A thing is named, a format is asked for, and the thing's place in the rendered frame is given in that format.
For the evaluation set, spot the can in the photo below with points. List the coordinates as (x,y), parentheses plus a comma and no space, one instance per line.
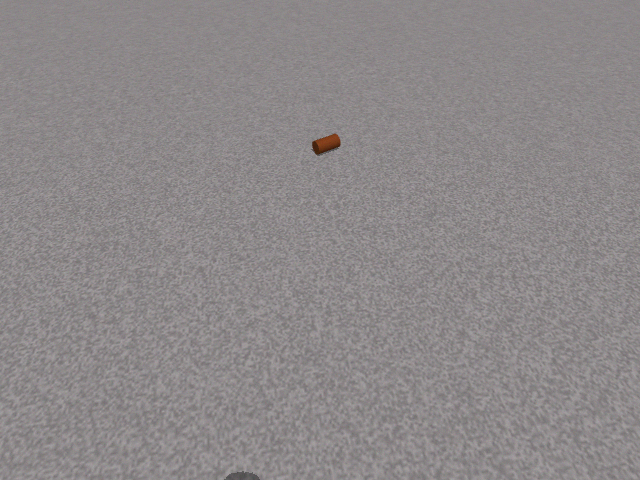
(326,144)

